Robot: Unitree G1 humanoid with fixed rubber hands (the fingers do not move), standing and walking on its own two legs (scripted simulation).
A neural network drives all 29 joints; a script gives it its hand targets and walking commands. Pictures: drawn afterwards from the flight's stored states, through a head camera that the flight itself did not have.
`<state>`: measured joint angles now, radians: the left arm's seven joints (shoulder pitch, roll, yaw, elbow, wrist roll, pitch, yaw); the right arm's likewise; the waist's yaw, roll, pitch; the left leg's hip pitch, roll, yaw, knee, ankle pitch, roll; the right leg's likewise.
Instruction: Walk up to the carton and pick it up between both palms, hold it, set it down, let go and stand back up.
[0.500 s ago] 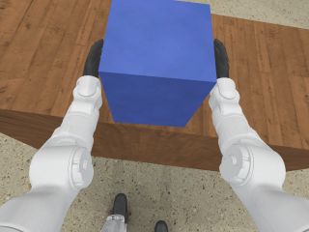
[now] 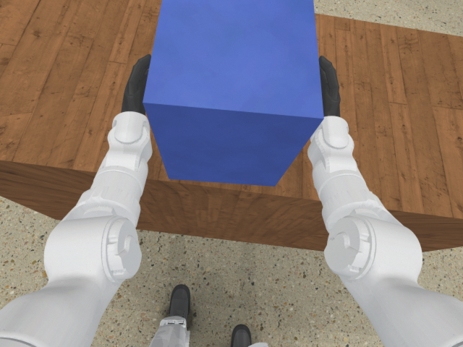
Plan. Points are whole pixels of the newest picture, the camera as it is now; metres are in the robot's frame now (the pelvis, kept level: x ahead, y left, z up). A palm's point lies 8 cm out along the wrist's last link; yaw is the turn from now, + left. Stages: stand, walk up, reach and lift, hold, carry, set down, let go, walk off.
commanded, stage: reach and lift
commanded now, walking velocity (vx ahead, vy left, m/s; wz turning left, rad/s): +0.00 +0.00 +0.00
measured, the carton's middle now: (230, 102) +0.50 +0.03 +0.02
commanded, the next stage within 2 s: none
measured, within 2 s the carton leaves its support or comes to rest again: neither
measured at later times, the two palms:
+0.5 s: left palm (137, 107) +0.48 +0.18 +0.02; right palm (324, 110) +0.49 -0.13 +0.04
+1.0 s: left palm (138, 108) +0.48 +0.18 +0.02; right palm (325, 114) +0.48 -0.13 +0.04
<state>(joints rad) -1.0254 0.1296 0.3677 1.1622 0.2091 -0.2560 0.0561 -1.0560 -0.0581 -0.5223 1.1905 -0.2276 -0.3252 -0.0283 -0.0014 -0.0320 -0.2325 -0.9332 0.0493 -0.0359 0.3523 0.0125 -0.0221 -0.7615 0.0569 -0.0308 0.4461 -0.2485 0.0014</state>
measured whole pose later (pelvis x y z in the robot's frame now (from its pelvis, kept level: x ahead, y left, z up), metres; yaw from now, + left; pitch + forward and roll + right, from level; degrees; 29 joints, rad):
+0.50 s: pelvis +0.00 +0.00 +0.00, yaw +0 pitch +32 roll -2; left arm -1.03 0.13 0.37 1.16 0.21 -0.26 0.07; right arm -1.06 -0.05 -0.52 1.19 -0.23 -0.33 -0.03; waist 0.00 -0.03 -0.23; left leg -0.93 0.05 -0.03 0.35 0.01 -0.02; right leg -0.76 0.06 -0.03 0.45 -0.25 -0.01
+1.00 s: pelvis +0.00 +0.00 +0.00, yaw +0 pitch +32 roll -2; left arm -1.02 0.12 0.37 1.19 0.21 -0.33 0.08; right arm -1.02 -0.05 -0.53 1.19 -0.26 -0.43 -0.05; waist 0.00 -0.03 -0.23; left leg -0.93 0.05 -0.03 0.35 0.01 -0.02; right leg -0.76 0.06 -0.03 0.45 -0.25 -0.02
